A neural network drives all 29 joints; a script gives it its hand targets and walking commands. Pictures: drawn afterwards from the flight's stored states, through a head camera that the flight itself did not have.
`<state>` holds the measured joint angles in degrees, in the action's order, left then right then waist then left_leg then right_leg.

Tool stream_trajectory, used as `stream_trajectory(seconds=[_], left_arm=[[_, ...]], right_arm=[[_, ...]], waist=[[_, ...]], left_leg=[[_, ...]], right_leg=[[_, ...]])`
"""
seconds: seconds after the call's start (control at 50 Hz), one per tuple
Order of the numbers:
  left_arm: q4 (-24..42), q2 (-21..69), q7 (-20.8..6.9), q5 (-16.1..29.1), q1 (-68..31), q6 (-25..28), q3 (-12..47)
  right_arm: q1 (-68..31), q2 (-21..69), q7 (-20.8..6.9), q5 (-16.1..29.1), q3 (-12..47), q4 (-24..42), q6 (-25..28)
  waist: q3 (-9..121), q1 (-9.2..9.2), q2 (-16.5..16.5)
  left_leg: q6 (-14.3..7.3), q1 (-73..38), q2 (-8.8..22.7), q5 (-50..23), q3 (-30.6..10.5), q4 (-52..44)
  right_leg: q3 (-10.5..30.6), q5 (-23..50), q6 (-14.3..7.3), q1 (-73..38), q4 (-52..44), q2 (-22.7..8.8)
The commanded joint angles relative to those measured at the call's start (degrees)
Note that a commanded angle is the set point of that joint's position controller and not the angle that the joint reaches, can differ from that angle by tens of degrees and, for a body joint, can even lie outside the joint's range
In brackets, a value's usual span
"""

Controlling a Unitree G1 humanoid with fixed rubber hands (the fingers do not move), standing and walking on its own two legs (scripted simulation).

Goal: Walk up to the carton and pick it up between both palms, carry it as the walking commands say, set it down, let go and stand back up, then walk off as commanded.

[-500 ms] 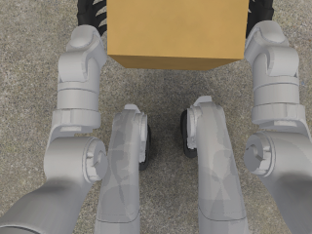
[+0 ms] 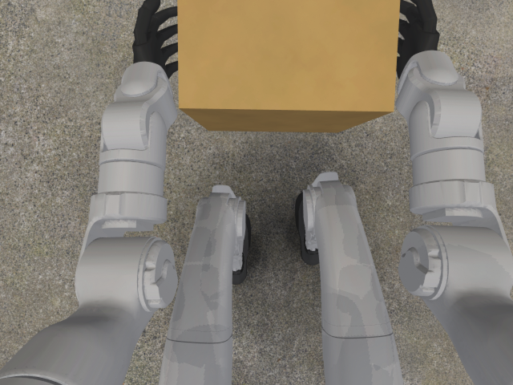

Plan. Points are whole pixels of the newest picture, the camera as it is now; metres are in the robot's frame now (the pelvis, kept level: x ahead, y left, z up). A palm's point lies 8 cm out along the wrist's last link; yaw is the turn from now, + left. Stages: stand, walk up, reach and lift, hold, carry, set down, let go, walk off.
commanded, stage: reach and lift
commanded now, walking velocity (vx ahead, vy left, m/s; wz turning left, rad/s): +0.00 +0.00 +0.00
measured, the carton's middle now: (279, 66) +0.51 -0.04 -0.12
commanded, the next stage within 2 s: none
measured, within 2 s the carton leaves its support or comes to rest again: neither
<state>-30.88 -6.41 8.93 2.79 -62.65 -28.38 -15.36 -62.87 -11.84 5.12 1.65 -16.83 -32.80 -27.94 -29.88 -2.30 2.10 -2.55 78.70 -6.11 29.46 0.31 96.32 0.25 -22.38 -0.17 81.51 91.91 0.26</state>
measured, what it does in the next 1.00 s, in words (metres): rises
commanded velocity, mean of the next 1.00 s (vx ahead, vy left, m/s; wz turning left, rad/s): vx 0.00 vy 0.00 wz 0.00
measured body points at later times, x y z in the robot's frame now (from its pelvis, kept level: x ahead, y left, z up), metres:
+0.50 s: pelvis +0.00 +0.01 +0.06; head +0.25 -0.01 +0.42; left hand +0.49 +0.14 +0.01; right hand +0.48 -0.19 +0.01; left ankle +0.14 +0.09 -0.51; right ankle +0.18 -0.12 -0.51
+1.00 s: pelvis +0.03 +0.00 +0.12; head +0.21 -0.01 +0.53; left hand +0.47 +0.13 +0.09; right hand +0.46 -0.20 +0.08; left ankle +0.14 +0.09 -0.51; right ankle +0.18 -0.12 -0.51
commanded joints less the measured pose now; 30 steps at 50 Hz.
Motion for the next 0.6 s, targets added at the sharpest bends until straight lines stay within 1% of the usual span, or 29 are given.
stream_trajectory(seconds=[0.0,0.02,0.04,0.06,0.08,0.1,0.12,0.16,0.18,0.2,0.22,0.24,0.26,0.28,0.3,0.32,0.34,0.36,0.38,0.4,0.42,0.44,0.46,0.48,0.5,0.52,0.54,0.56,0.58], left_arm=[[14.5,58.2,-16.3,7.5,-45.4,4.5,35.1],[24.3,59.1,-15.9,9.3,-47.3,5.1,37.4],[22.5,59.2,-15.1,9.2,-44.7,4.4,39.3],[17.7,58.9,-15.3,8.6,-43.3,4.2,38.3],[18.3,58.1,-15.2,7.3,-41.6,4.7,37.7],[21.7,58.6,-15.1,8.3,-43.2,4.6,38.1],[25.3,57.6,-15.3,9.9,-46.4,5.3,38.6],[17.5,58.1,-15.5,7.9,-44.0,4.6,37.3],[16.5,60.9,-15.5,8.3,-44.2,4.4,36.3],[15.4,59.2,-15.9,6.6,-43.5,4.9,35.0],[18.7,59.1,-15.9,7.7,-48.7,5.3,36.3],[15.6,59.1,-15.8,6.5,-45.8,5.0,36.3],[22.5,61.4,-16.1,9.5,-48.8,5.2,39.1],[21.8,60.8,-15.6,8.8,-45.1,4.9,39.0],[19.4,61.2,-15.5,8.1,-45.8,4.3,39.7],[21.1,60.0,-15.5,8.3,-44.2,4.6,38.5],[11.9,59.6,-15.7,5.9,-43.2,4.1,35.5],[20.3,61.0,-15.8,8.2,-45.3,4.9,37.8],[20.2,62.9,-15.8,8.9,-45.9,4.3,40.1],[18.3,63.2,-15.6,8.1,-45.6,4.3,38.0],[13.8,63.4,-16.2,7.7,-45.2,3.8,37.5],[15.7,61.1,-16.1,7.0,-44.7,4.2,35.0],[13.4,63.6,-16.3,7.5,-42.8,3.8,36.5],[15.1,65.1,-16.2,6.7,-40.0,3.9,37.3],[18.0,66.0,-16.4,8.0,-42.7,3.4,40.2],[14.7,62.4,-16.9,6.3,-42.9,3.5,36.3],[12.9,63.3,-17.0,5.4,-39.2,3.7,35.6],[18.4,65.0,-17.3,7.5,-41.7,3.7,39.9],[14.2,62.5,-17.4,5.0,-37.5,3.9,35.8]], right_arm=[[-40.2,65.6,-12.8,7.7,35.6,12.9,1.7],[-43.6,66.5,-12.9,9.9,41.0,22.0,2.3],[-42.9,63.4,-12.5,10.2,38.2,22.8,2.3],[-40.8,62.4,-12.6,8.5,36.5,18.4,2.1],[-41.9,64.6,-12.6,9.2,37.5,19.0,2.7],[-39.2,63.5,-12.8,8.9,37.6,17.6,2.2],[-40.8,65.8,-12.5,9.8,39.0,20.7,2.2],[-38.6,65.1,-12.6,8.2,35.5,14.0,2.3],[-39.9,65.6,-12.8,8.1,36.0,15.6,2.3],[-36.9,65.4,-13.1,6.0,32.8,10.3,2.3],[-34.8,66.3,-13.3,5.5,32.1,7.6,2.1],[-36.5,66.7,-13.4,6.6,33.5,8.7,2.5],[-38.8,65.8,-13.5,7.8,36.1,16.3,2.6],[-39.1,66.3,-13.4,8.4,37.3,17.9,2.2],[-39.3,63.5,-13.6,7.2,34.2,14.6,2.5],[-39.1,63.5,-13.9,6.6,36.3,17.8,2.1],[-38.2,60.7,-14.4,4.0,31.3,10.0,2.5],[-37.1,65.5,-14.4,6.2,36.0,14.8,2.6],[-36.0,64.9,-14.3,6.5,34.9,14.8,2.5],[-35.5,62.8,-15.0,5.4,32.9,11.6,2.0],[-40.2,62.7,-14.8,5.6,33.4,14.4,2.6],[-38.6,64.4,-15.5,5.9,34.6,13.4,2.2],[-37.6,65.0,-15.5,6.2,33.7,12.3,2.5],[-38.5,65.7,-15.5,5.7,35.0,15.2,2.5],[-36.6,66.2,-15.6,6.8,36.1,18.1,1.8],[-35.6,65.4,-15.6,5.2,34.7,14.1,1.6],[-32.3,64.3,-16.2,3.8,33.4,8.0,1.6],[-37.4,67.3,-16.3,7.2,37.8,17.7,1.9],[-33.8,66.7,-16.3,5.5,36.6,15.7,1.9]], waist=[[135.2,-2.5,-4.4],[148.3,-1.56,-6.1],[146.6,-3.1,-3.2],[140.8,-3.17,-2.9],[141.2,-0.76,-3.1],[141.1,-2.38,-2.2],[144.8,-2.58,-4.6],[133.6,-2.66,-2.0],[134.0,-2.85,-2.2],[129.9,-3.24,-1.0],[131.9,-5.09,-1.2],[129.6,-3.1,0.1],[140.2,-4.6,-0.7],[143.0,-2.58,-2.7],[137.7,-4.91,1.4],[142.4,-3.95,-2.9],[124.7,-4.43,-0.1],[136.3,-2.96,0.0],[134.9,-5.85,-0.1],[132.7,-5.02,2.2],[128.3,-5.47,-1.3],[130.8,-1.78,-0.1],[129.5,-3.97,0.4],[133.3,-3.84,-1.9],[140.8,-5.04,-1.1],[131.7,-3.71,-2.5],[126.0,-4.24,-1.6],[139.5,-2.5,-2.7],[134.0,-1.32,-3.8]], left_leg=[[1.1,-24.0,-3.1,-8.0,-2.7,-19.2],[0.8,-32.2,-3.7,-11.3,-3.5,-19.4],[0.8,-34.9,-3.3,-13.0,-4.8,-20.7],[1.5,-32.7,-3.6,-13.1,-3.6,-20.3],[1.3,-34.0,-3.3,-12.9,-3.9,-20.9],[1.5,-33.1,-2.8,-13.4,-4.1,-21.6],[0.9,-34.0,-3.5,-12.8,-4.1,-21.6],[1.2,-32.0,-2.0,-8.3,-4.7,-24.4],[1.5,-34.3,-2.4,-7.5,-4.7,-25.5],[1.9,-31.0,-2.7,-6.1,-4.6,-25.3],[1.8,-32.4,-1.7,-4.0,-5.9,-27.1],[1.9,-31.0,-1.7,-2.2,-5.2,-27.0],[2.0,-39.1,-2.2,-9.0,-4.9,-27.7],[1.7,-42.3,-2.4,-11.2,-5.8,-27.9],[2.6,-41.6,-1.8,-8.4,-6.4,-28.6],[2.2,-41.9,-1.7,-8.8,-6.5,-28.2],[2.5,-34.3,-1.1,-2.8,-6.8,-29.8],[2.4,-40.2,-1.7,-5.9,-5.7,-30.3],[2.7,-41.8,-1.8,-5.5,-6.0,-32.0],[3.0,-40.9,-0.9,-5.5,-7.4,-31.9],[2.4,-37.5,-1.3,-1.2,-7.0,-32.3],[2.3,-40.5,-0.9,-2.0,-6.5,-33.1],[2.2,-40.6,-1.0,-1.7,-7.1,-33.8],[2.6,-40.5,-1.5,-5.1,-5.9,-32.2],[3.0,-46.7,-1.8,-9.2,-6.1,-34.4],[1.6,-40.5,-1.7,-6.1,-6.0,-34.3],[2.2,-39.3,-0.5,-5.1,-6.9,-34.6],[2.1,-48.6,-1.8,-9.1,-6.7,-36.0],[2.1,-44.5,-1.8,-10.9,-5.6,-34.3]], right_leg=[[2.5,11.0,0.5,-49.8,-14.1,8.3],[2.5,13.5,0.7,-55.9,-13.7,8.9],[1.4,15.8,0.7,-52.7,-13.0,8.7],[1.0,15.9,0.1,-50.6,-13.2,8.6],[1.4,14.6,0.7,-50.2,-13.9,8.5],[2.4,16.0,-0.2,-51.8,-14.7,8.6],[2.4,14.8,0.6,-56.0,-15.4,8.8],[2.6,11.2,0.0,-50.6,-17.3,8.0],[2.4,9.9,0.0,-52.3,-18.7,8.4],[1.7,8.9,-0.4,-48.8,-18.0,8.2],[2.1,7.0,-0.6,-49.5,-19.2,8.2],[2.2,5.5,-0.3,-49.2,-19.3,7.5],[1.5,11.1,-0.1,-54.3,-19.8,8.2],[1.7,12.0,-0.1,-56.0,-19.7,8.1],[1.1,10.2,-0.4,-50.3,-19.8,7.8],[1.6,10.1,-0.5,-52.8,-19.9,8.1],[0.7,5.0,-0.8,-43.4,-20.1,7.6],[2.4,7.5,-1.1,-53.6,-22.1,7.5],[1.8,7.8,-0.7,-54.9,-23.6,7.6],[2.1,8.1,-1.5,-50.7,-21.8,7.4],[1.7,4.3,-1.0,-50.0,-23.8,7.4],[2.4,3.3,-1.2,-50.8,-24.2,7.4],[2.1,4.5,-1.2,-51.6,-25.2,7.2],[2.2,6.9,-1.0,-54.1,-24.5,7.4],[1.5,12.5,-0.6,-60.4,-25.3,8.0],[2.3,7.6,-0.1,-57.5,-26.1,7.4],[2.6,6.2,-0.7,-52.5,-26.5,7.0],[2.7,9.7,-0.3,-61.4,-27.6,7.4],[2.5,10.6,-0.3,-59.7,-27.8,7.5]])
